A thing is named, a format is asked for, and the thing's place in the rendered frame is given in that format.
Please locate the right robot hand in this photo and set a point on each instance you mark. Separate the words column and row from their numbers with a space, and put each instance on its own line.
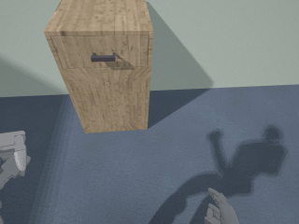
column 225, row 215

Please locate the cabinet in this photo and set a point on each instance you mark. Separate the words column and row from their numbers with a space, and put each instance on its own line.
column 106, row 99

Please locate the handle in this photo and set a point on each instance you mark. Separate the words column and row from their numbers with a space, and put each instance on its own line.
column 103, row 58

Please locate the left robot hand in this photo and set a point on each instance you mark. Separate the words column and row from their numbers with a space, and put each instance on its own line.
column 14, row 152

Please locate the drawer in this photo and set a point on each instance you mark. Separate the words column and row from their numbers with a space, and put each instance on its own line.
column 75, row 51

